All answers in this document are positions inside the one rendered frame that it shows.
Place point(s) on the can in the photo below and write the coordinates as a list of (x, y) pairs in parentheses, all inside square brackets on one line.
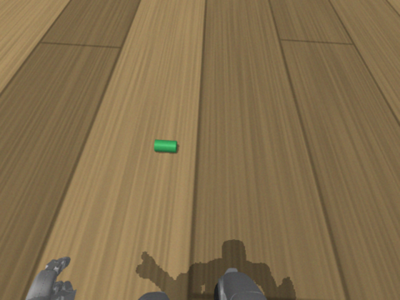
[(165, 146)]

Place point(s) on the left robot hand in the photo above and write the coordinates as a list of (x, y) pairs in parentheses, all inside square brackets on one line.
[(45, 285)]

